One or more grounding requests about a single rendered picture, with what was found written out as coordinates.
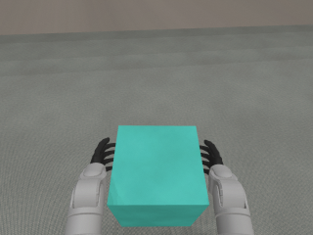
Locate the robot left hand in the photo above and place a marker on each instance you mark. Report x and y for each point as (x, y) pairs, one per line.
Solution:
(100, 154)

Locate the robot left forearm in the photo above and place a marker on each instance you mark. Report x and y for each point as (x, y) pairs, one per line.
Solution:
(87, 202)

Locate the robot right forearm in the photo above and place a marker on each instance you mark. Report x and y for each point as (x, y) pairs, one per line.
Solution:
(229, 201)

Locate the carton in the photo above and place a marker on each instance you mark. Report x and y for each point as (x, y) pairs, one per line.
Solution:
(157, 176)

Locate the robot right hand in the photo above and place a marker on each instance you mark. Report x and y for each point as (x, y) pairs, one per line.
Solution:
(213, 156)

